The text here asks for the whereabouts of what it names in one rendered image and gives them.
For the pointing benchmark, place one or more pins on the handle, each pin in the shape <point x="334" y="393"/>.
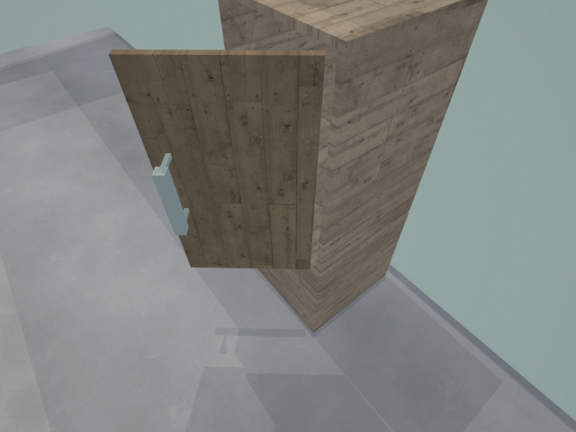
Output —
<point x="169" y="197"/>

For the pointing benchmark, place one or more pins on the cupboard door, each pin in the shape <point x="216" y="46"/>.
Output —
<point x="243" y="129"/>

